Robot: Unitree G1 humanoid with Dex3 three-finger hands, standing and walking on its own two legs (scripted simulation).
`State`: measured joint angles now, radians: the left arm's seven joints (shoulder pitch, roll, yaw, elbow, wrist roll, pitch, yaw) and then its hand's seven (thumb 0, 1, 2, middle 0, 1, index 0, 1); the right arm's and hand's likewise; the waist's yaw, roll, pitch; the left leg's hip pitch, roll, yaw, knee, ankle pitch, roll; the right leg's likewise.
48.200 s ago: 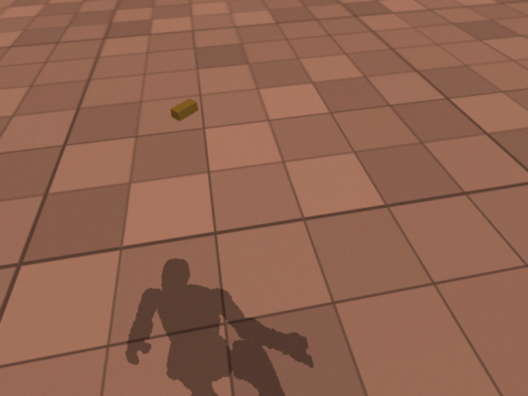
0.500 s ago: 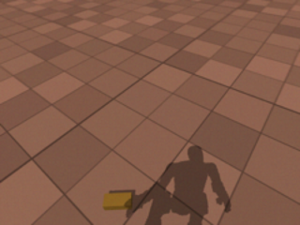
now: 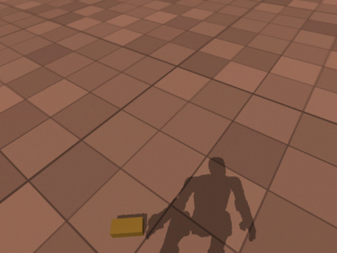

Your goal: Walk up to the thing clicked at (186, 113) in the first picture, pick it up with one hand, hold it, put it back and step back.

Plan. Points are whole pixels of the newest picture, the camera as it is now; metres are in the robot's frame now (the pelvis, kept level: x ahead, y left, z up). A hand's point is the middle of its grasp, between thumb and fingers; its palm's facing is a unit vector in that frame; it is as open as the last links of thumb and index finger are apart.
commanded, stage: stand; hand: left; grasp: from above
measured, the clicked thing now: (127, 227) +0.43 +0.27 -0.75
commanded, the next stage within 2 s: step back in 1.04 s
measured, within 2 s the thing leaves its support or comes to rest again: neither
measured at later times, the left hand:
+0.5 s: hand out of the picture +0.03 +0.20 -0.17, palm faces +0.01 -0.97 -0.24, open 7.4 cm
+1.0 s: hand out of the picture +0.04 +0.23 -0.17, palm faces -0.01 -0.95 -0.30, open 7.4 cm
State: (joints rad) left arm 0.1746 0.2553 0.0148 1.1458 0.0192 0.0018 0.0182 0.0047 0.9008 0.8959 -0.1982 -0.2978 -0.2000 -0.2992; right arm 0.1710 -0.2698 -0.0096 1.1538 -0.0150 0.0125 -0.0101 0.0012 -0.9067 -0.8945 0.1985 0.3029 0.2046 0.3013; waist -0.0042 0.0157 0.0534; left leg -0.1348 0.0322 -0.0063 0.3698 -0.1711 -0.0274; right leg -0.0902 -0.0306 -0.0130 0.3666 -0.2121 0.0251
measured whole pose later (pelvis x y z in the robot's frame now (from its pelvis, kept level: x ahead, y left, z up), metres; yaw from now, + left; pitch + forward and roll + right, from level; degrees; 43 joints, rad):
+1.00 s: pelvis +0.00 +0.00 +0.00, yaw -1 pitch -4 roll +0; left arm 0.19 0.27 0.03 1.12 0.03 0.00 0.01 0.00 0.90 0.90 -0.20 -0.30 -0.20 -0.30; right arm 0.18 -0.27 -0.03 1.13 -0.02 0.00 -0.01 0.00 -0.91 -0.89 0.20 0.30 0.21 0.30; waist 0.00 0.01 0.07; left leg -0.14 0.03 0.01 0.38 -0.18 -0.02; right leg -0.10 -0.03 0.00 0.38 -0.22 0.03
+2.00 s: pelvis -0.14 +0.04 -0.02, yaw -4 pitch -3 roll -2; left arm 0.16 0.35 0.07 0.89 0.04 0.04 0.01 0.01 0.90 0.90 -0.20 -0.30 -0.20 -0.30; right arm 0.10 -0.37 -0.05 0.88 0.00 0.05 -0.02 0.00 -0.90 -0.89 0.20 0.30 0.21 0.30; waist -0.02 0.06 0.20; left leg -0.31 0.02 0.03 0.70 -0.32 0.04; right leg -0.24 0.07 0.02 0.61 -0.31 -0.03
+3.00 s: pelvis -0.43 +0.03 -0.01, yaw -5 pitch -2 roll +3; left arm 0.24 0.35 0.08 0.82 0.06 0.07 -0.02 0.01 0.90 0.90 -0.20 -0.30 -0.20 -0.30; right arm 0.20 -0.41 -0.06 0.87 -0.01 0.05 -0.03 0.00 -0.90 -0.89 0.20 0.30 0.21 0.30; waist 0.03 0.02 0.10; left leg -0.52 -0.11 -0.12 1.11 -0.44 -0.02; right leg -0.28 -0.02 0.02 0.61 -0.30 -0.03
